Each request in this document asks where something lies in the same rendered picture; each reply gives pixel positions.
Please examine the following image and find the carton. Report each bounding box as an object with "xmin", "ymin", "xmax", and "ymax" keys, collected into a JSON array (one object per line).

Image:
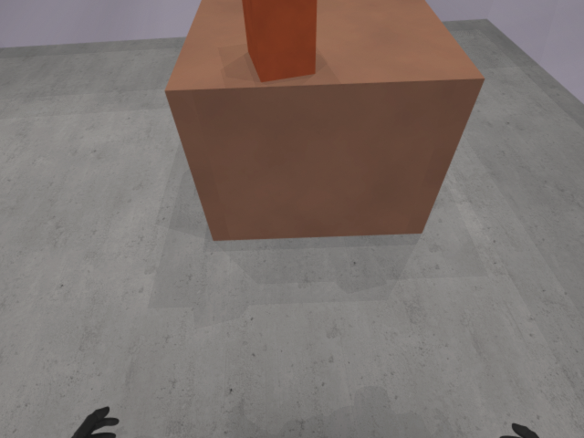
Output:
[{"xmin": 242, "ymin": 0, "xmax": 317, "ymax": 82}]

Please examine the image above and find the pedestal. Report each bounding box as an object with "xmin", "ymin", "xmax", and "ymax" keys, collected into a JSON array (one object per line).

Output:
[{"xmin": 165, "ymin": 0, "xmax": 485, "ymax": 241}]

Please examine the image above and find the left robot hand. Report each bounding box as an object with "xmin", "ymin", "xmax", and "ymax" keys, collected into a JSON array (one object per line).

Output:
[{"xmin": 71, "ymin": 407, "xmax": 119, "ymax": 438}]

